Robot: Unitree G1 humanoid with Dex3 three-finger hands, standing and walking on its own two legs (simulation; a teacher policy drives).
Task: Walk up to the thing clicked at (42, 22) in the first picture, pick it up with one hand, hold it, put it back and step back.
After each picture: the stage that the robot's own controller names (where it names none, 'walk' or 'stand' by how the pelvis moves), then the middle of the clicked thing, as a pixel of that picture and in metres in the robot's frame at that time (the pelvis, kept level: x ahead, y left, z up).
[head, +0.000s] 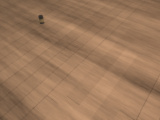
stand; (41, 19) +2.01 +0.56 -0.72
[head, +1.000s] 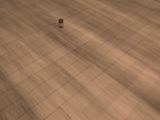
walk; (61, 23) +1.92 +0.19 -0.70
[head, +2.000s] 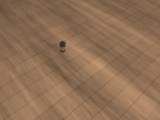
walk; (62, 46) +1.35 +0.15 -0.71
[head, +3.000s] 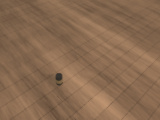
walk; (59, 79) +0.92 +0.18 -0.71
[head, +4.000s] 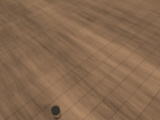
walk; (56, 112) +0.60 +0.22 -0.71
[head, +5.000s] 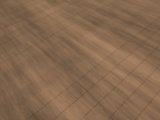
stand; out of the picture +0.43 +0.21 -0.70
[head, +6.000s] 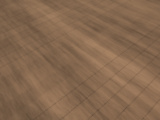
stand; out of the picture +0.40 +0.21 -0.73
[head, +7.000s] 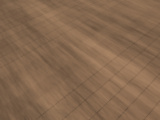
stand; out of the picture +0.36 +0.22 -0.73
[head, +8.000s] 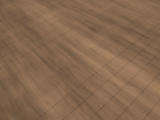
stand; out of the picture +0.36 +0.22 -0.73
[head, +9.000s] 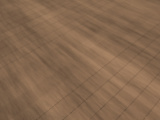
stand; out of the picture +0.36 +0.22 -0.73
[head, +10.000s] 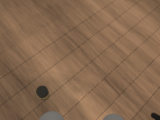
go down; (43, 93) +0.42 +0.22 -0.51
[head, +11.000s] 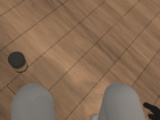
go down; (18, 62) +0.45 +0.27 -0.31
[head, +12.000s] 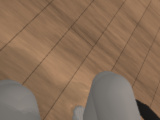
close in; out of the picture +0.42 +0.30 -0.25
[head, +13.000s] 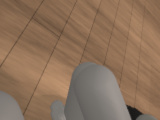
close; out of the picture +0.41 +0.32 -0.22
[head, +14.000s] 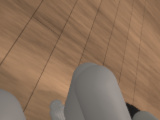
lift; out of the picture +0.40 +0.32 -0.22
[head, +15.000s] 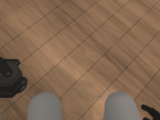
lift; (12, 78) +0.34 +0.24 -0.04
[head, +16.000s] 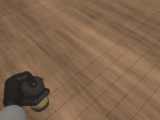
hold; (36, 94) +0.33 +0.17 +0.01
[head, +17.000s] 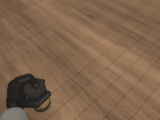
hold; (38, 96) +0.33 +0.17 +0.00
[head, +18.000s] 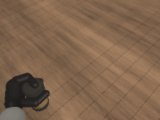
hold; (36, 95) +0.33 +0.17 +0.00
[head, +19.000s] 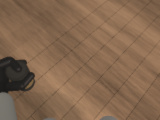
crouch; (21, 77) +0.39 +0.21 -0.06
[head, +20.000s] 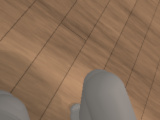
lower; out of the picture +0.44 +0.32 -0.17
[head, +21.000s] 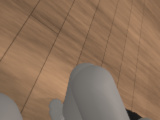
lower; out of the picture +0.40 +0.34 -0.22
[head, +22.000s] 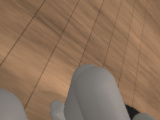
lower; out of the picture +0.40 +0.34 -0.22
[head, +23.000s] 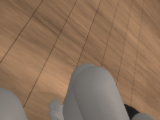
lower; out of the picture +0.40 +0.34 -0.23
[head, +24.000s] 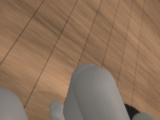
lower; out of the picture +0.40 +0.34 -0.22
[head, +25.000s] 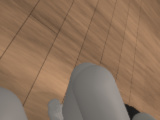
open; out of the picture +0.39 +0.33 -0.22
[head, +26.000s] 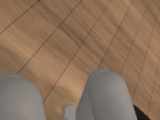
stand; out of the picture +0.41 +0.32 -0.24
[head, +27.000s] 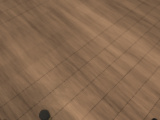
stand; (45, 116) +0.40 +0.22 -0.60
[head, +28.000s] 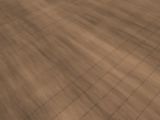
stand; out of the picture +0.39 +0.22 -0.67
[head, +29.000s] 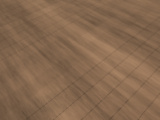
stand; out of the picture +0.38 +0.23 -0.67
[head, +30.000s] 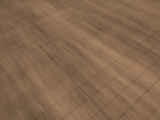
stand; out of the picture +0.39 +0.21 -0.72
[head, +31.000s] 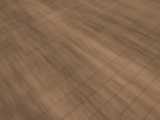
stand; out of the picture +0.38 +0.22 -0.73
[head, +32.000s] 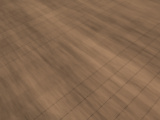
stand; out of the picture +0.36 +0.23 -0.73
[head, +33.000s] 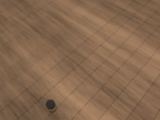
walk; (51, 106) +0.49 +0.24 -0.70
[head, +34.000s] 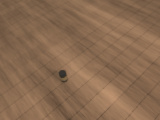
walk; (63, 76) +0.85 +0.26 -0.70
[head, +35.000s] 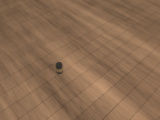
stand; (59, 68) +1.04 +0.20 -0.71
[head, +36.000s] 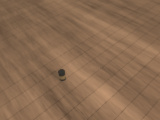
stand; (62, 75) +0.99 +0.22 -0.73
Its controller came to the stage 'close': yes
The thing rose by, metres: 0.70
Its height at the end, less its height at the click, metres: +0.00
